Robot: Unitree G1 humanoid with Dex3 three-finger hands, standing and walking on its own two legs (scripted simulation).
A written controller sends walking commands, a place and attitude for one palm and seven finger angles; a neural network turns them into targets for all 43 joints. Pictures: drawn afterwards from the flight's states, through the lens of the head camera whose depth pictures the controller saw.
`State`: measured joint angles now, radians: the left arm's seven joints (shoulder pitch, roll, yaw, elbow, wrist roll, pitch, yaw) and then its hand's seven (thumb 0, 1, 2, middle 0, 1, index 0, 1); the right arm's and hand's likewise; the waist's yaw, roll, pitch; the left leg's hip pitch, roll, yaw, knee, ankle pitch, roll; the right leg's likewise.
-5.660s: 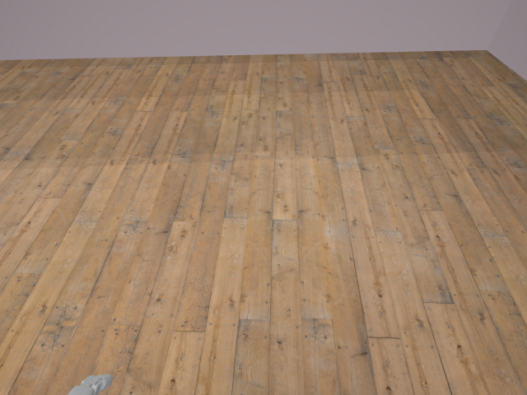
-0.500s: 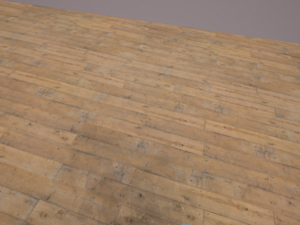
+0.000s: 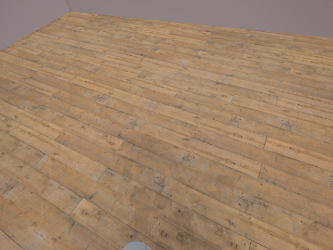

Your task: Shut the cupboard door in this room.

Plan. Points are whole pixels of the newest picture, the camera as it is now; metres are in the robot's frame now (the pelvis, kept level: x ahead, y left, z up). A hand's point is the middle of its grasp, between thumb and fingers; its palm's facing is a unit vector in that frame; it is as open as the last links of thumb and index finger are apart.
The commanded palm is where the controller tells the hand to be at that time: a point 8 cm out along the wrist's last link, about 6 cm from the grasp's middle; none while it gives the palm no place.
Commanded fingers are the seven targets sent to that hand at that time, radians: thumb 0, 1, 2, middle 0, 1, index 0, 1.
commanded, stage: turn or walk to find it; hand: left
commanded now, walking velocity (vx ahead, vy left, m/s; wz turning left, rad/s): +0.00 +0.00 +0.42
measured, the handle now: out of the picture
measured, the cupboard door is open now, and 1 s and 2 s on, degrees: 88 88 88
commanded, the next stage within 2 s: none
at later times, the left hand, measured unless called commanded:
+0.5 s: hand out of the picture -0.02 +0.27 -0.17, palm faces +0.24 -0.94 -0.25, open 7.4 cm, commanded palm none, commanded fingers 0.00 0.90 0.90 -0.20 -0.30 -0.20 -0.30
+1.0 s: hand out of the picture -0.06 +0.20 -0.15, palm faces +0.41 -0.87 -0.27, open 7.3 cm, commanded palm none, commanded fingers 0.00 0.90 0.90 -0.20 -0.30 -0.20 -0.30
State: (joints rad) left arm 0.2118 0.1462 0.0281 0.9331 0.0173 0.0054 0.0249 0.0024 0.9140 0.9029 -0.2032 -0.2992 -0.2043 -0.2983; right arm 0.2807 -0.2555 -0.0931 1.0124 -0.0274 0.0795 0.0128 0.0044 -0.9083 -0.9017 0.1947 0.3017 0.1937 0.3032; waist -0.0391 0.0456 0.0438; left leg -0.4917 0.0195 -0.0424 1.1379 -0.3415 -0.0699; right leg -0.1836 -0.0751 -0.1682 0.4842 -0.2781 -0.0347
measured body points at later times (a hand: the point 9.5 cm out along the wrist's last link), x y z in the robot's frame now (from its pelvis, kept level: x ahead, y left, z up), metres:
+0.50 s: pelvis -0.03 +0.05 +0.00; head -0.01 +0.07 +0.45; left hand -0.04 +0.32 -0.15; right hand +0.11 -0.16 -0.14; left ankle -0.04 +0.15 -0.74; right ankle -0.02 -0.10 -0.67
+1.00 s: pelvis -0.05 +0.00 +0.00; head -0.02 -0.03 +0.45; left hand -0.09 +0.24 -0.13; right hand +0.07 -0.23 -0.17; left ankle -0.15 +0.14 -0.66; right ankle -0.02 -0.08 -0.74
